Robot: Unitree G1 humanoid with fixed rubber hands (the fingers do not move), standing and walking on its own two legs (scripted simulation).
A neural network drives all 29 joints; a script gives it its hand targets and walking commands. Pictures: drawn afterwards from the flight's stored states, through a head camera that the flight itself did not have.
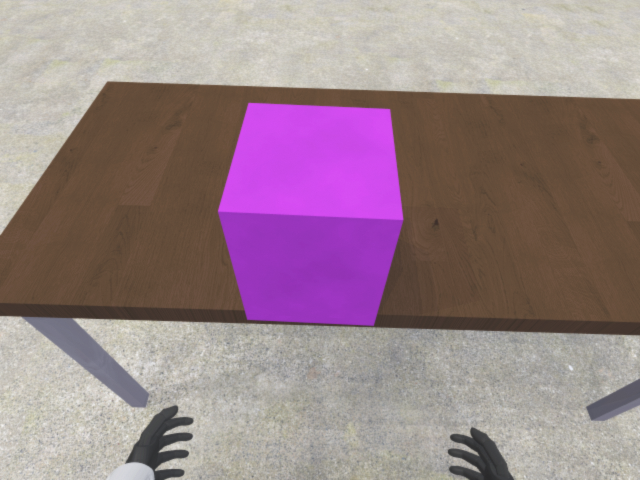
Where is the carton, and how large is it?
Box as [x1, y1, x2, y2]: [218, 103, 402, 325]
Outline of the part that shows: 248,103 218,209 219,217 247,319 373,325 402,222 402,212 389,109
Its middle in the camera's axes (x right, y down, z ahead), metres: -0.01 -0.03 +0.58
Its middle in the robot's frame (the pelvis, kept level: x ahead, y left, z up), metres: +0.46 +0.05 +0.04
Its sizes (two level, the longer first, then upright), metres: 0.210 0.200 0.250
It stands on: a table, 0.69 m high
